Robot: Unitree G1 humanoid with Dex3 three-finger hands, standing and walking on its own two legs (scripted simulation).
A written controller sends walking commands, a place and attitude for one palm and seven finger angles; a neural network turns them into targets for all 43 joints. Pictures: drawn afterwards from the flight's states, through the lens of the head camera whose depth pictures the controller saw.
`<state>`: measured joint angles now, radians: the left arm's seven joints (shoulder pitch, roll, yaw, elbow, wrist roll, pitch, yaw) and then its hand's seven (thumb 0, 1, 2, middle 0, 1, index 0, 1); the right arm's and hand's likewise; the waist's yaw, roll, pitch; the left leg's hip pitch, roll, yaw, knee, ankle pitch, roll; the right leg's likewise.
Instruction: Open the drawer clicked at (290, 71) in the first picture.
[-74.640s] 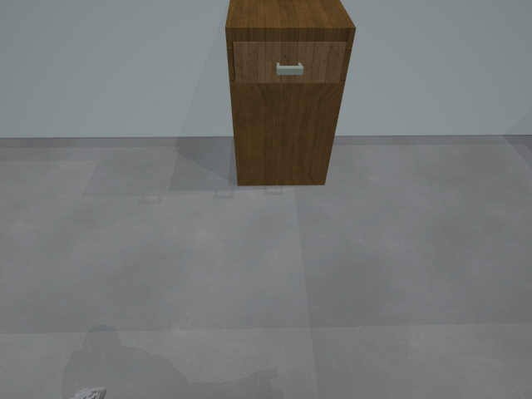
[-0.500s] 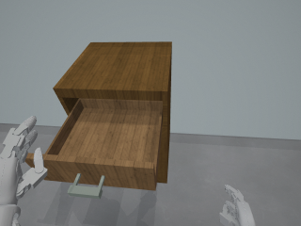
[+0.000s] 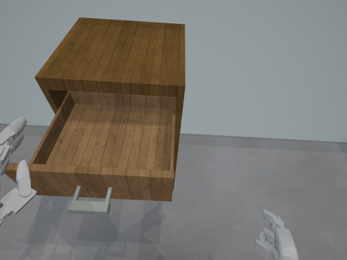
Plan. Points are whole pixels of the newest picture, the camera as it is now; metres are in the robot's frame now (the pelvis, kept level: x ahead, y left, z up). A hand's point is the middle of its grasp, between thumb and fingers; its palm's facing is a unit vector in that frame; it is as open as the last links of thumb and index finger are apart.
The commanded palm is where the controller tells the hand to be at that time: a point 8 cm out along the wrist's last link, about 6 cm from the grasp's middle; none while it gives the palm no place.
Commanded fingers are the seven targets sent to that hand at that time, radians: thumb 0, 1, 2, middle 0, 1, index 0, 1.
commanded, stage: step back with the hand held close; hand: left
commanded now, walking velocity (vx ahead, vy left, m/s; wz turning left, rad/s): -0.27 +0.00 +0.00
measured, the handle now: (91, 199) +0.28 +0.23 -0.09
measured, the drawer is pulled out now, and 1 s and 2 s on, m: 0.30 0.30 0.30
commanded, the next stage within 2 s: stop stepping back and stand still in 0.84 s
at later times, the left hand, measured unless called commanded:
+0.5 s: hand out of the picture +0.11 +0.24 +0.16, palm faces +0.40 -0.82 -0.41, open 7.4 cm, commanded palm +0.04 +0.28 +0.18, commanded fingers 0.00 0.90 0.90 -0.20 -0.30 -0.20 -0.30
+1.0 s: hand out of the picture +0.02 +0.22 +0.16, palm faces +0.36 -0.82 -0.45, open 7.4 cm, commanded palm -0.05 +0.26 +0.18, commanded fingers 0.00 0.90 0.90 -0.20 -0.30 -0.20 -0.30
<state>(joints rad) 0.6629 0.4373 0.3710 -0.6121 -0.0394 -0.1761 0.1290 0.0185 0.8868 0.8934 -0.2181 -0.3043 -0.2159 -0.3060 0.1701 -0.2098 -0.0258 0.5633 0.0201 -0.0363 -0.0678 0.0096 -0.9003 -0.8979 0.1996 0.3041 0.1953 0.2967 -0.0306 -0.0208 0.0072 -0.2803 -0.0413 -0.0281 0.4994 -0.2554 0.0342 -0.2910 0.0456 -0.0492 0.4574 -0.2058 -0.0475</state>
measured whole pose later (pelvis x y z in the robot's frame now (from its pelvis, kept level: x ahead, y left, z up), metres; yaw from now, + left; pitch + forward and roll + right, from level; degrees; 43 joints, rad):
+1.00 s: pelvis -0.17 -0.02 -0.01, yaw +1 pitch +2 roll +0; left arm 0.63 0.42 0.40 -0.66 -0.05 -0.21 0.15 0.02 0.89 0.89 -0.22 -0.30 -0.21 -0.31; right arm 0.15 -0.15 -0.02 0.62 -0.02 -0.13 -0.05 0.01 -0.90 -0.90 0.20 0.30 0.20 0.30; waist 0.00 -0.07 0.03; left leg -0.38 0.04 0.00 0.57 -0.22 -0.03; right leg -0.49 0.04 0.00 0.83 -0.44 0.02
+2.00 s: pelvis -0.22 -0.02 +0.00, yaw +0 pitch -1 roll +0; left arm 0.24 0.21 0.00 0.80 0.03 0.07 0.01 0.01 0.91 0.89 -0.20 -0.30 -0.20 -0.30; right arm 0.16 -0.22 0.01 0.88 -0.02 0.00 0.00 0.00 -0.90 -0.90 0.20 0.30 0.20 0.30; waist -0.02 -0.02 0.05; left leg -0.21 -0.02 0.05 0.50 -0.27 0.03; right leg -0.27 -0.02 -0.05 0.51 -0.22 -0.01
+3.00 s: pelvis -0.21 -0.03 +0.01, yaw +0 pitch -2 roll +0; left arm 0.30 0.12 0.01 1.14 0.01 0.00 0.04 0.01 0.91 0.89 -0.20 -0.30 -0.20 -0.30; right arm 0.34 -0.11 -0.01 1.12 -0.01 0.01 -0.04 0.00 -0.90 -0.90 0.20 0.30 0.19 0.30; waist 0.00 0.00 0.06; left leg -0.13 0.00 0.05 0.41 -0.24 0.01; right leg -0.20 0.01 -0.05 0.41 -0.18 -0.03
